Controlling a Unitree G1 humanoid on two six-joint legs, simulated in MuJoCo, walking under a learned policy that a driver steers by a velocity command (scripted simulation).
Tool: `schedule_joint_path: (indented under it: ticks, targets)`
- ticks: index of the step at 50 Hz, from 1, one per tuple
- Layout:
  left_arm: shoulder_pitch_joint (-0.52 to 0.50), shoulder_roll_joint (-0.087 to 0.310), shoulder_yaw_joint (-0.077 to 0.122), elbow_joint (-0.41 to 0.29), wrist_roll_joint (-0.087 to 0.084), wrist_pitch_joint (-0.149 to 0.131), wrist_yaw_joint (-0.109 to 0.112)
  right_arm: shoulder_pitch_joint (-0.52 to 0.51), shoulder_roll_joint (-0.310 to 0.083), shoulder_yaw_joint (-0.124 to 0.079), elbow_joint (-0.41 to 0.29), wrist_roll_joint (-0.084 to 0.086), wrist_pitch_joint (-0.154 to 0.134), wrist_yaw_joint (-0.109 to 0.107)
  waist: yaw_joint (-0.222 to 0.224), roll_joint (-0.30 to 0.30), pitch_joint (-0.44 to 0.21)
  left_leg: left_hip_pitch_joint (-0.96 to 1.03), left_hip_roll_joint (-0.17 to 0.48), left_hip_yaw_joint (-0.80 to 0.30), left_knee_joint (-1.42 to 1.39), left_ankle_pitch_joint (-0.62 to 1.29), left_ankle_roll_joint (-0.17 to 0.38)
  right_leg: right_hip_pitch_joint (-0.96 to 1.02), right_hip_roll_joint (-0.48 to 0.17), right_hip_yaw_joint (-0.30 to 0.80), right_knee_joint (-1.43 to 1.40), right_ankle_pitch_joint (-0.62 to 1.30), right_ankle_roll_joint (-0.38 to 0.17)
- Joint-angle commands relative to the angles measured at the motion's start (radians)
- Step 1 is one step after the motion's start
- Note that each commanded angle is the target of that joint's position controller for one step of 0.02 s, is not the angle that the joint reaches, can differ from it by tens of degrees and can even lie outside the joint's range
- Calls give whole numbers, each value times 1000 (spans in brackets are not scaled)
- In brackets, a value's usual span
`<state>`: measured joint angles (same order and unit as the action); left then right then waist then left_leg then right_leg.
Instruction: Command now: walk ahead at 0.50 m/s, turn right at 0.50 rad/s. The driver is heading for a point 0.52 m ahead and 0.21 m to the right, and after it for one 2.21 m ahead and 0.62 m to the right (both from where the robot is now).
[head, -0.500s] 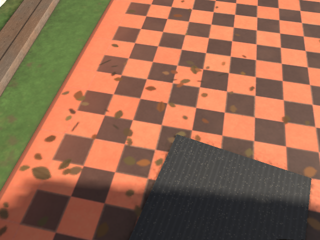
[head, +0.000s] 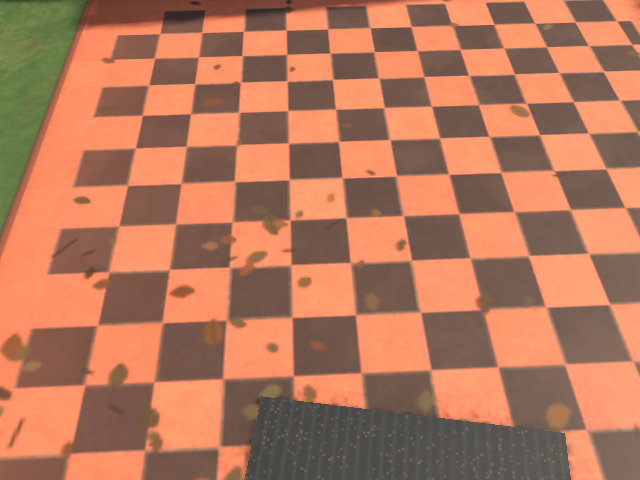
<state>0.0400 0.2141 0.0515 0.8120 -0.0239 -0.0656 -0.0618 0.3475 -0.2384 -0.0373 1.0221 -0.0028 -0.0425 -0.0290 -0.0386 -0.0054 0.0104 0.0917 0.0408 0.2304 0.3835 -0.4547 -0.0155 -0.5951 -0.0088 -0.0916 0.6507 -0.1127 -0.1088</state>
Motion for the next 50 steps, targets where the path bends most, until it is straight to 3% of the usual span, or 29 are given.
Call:
schedule_joint_path:
  ticks: [1,2,3,4,5,6,8,10,12,15,19,21,22,23,24,25,26,27,28,29,31,35,38,42,45,47,48,49,50]
  targets:
    - [388,347,119,1,-1,4,25,25,-100,-7,-128,-16,-27,-1,168,-123,-311,-574,46,-25,841,589,14,855,-215,542,-140,-137,-241]
    - [385,336,103,-11,11,0,32,2,-68,8,-145,-9,-78,21,143,-177,-435,-790,-109,-260,1055,-67,11,1002,-358,1000,-345,-176,-344]
    - [361,255,80,-14,25,-5,36,-109,-148,-21,-177,31,-111,40,168,-126,-338,-909,-40,-356,1098,-14,40,958,-317,855,-357,-174,-273]
    - [298,198,65,-23,18,-10,38,-154,-145,-19,-191,41,-124,43,142,-67,-212,-919,10,-337,1028,64,60,799,-276,680,-353,-116,-232]
    - [225,170,55,-37,12,-12,35,-166,-133,-22,-190,26,-123,34,90,11,-133,-864,48,-319,938,102,59,628,-228,565,-368,-35,-201]
    - [169,136,43,-56,18,-14,34,-155,-143,-34,-186,15,-108,26,45,14,-87,-782,78,-316,864,130,56,492,-186,471,-392,31,-180]
    - [135,140,41,-82,21,-16,39,-122,-126,-37,-196,6,-74,22,2,-11,-64,-701,89,-302,772,139,31,360,-151,414,-429,75,-185]
    - [165,176,50,-86,15,-22,51,-157,-112,-37,-217,-12,-58,16,2,-19,-45,-693,75,-279,658,219,-4,297,-127,358,-447,122,-187]
    - [204,203,60,-87,11,-20,65,-247,-98,-32,-247,-15,-57,12,32,-32,-24,-697,53,-269,484,355,-30,278,-101,326,-449,96,-168]
    - [251,215,65,-84,5,-11,73,-356,-79,-23,-278,-2,-62,18,81,-76,-12,-624,-6,-257,235,521,-43,262,-68,307,-424,-1,-126]
    - [297,204,65,-77,-3,0,76,-400,-130,-34,-313,14,-76,36,95,-102,-35,-579,-23,-301,129,488,-30,359,-125,422,-338,-82,-110]
    - [287,202,65,-88,5,6,81,-366,-162,-46,-311,18,-91,46,67,-127,-41,-531,-23,-306,105,405,-1,400,-141,479,-269,-86,-95]
    - [279,191,61,-97,7,10,83,-311,-168,-52,-296,16,-98,47,35,-134,-53,-456,-29,-290,73,387,17,398,-122,486,-222,-78,-78]
    - [276,156,48,-107,11,10,83,-215,-194,-66,-274,5,-104,43,-9,-124,-106,-306,0,-301,64,372,47,363,-76,460,-118,-57,-47]
    - [283,92,24,-127,21,6,80,-64,-250,-82,-257,-9,-109,37,-68,-7,-229,-64,170,-463,65,298,105,244,-6,362,163,-157,-4]
    - [420,54,11,-165,-10,-9,76,21,-342,-105,-228,-17,-94,38,-1,363,-331,233,386,-947,-50,63,274,-109,111,233,479,-480,56]
    - [411,169,30,-139,-22,-10,81,0,-243,-85,-246,3,-89,42,-28,268,-279,214,391,-1026,-97,-146,270,-237,31,266,627,-451,69]
    - [309,224,45,-149,-14,-4,81,-40,-177,-67,-262,7,-83,37,-55,160,-169,109,349,-859,-98,-108,222,-264,-5,254,666,-354,73]
    - [259,212,45,-159,-2,2,83,-85,-159,-57,-269,-2,-77,36,-40,88,-110,-5,305,-725,-105,35,193,-227,-39,230,656,-280,77]
    - [228,199,47,-171,7,4,81,-119,-135,-50,-264,-7,-71,35,-23,85,-58,-93,264,-626,-126,151,185,-203,-64,233,607,-227,79]
    - [237,165,47,-182,-7,14,70,-134,-116,-44,-253,-11,-74,33,8,123,-29,-179,219,-488,-171,273,173,-137,-102,218,548,-184,78]
    - [193,125,38,-222,-3,30,64,-110,-157,-60,-228,-3,-83,33,15,86,-12,-177,228,-341,-213,475,200,-185,-118,201,444,-98,95]
    - [138,109,31,-243,6,26,52,-147,-184,-65,-227,-4,-65,21,20,86,8,-201,190,-184,-184,765,178,-120,-97,141,244,39,109]
    - [51,100,31,-266,11,27,21,-123,-214,-68,-217,9,-38,4,-14,94,-11,-169,181,-79,-112,857,148,6,-49,56,50,170,96]
    - [52,144,52,-288,13,30,0,-133,-248,-80,-226,33,-20,-4,8,114,-31,-76,209,-73,-2,953,125,52,-15,38,-42,86,55]
    - [194,202,83,-257,16,28,-2,-151,-257,-88,-239,43,-6,-10,89,102,-96,-74,197,-61,217,1026,99,222,41,11,-129,53,8]
    - [299,243,104,-228,17,25,15,-147,-229,-80,-247,40,-7,-7,145,54,-143,-157,143,-38,424,895,56,392,56,27,-223,195,-26]
    - [324,326,115,-230,19,28,42,-83,-127,-49,-275,-23,-12,4,96,-171,-216,-460,60,-46,742,161,4,672,-153,287,-126,671,-101]
    - [273,370,112,-269,56,16,36,-50,-118,-27,-322,-4,-23,16,51,-312,-389,-779,-122,-203,1014,-215,-26,890,-376,804,-252,534,-329]
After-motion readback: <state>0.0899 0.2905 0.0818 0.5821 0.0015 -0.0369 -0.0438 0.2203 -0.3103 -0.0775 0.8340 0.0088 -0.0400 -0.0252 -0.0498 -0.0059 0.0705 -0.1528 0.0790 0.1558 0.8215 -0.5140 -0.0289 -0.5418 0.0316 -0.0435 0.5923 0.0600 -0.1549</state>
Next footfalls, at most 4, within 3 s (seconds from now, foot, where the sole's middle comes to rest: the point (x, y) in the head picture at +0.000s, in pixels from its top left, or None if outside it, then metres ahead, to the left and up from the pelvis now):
0.48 left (284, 479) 0.47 0.09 -0.74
0.96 right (442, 412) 0.59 -0.25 -0.74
1.38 left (356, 348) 0.76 -0.08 -0.76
1.72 right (432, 438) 0.53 -0.21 -0.74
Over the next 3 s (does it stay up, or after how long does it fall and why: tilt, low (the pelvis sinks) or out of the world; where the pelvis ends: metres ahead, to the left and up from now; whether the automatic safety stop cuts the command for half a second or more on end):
stays up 0.71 -0.08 0.01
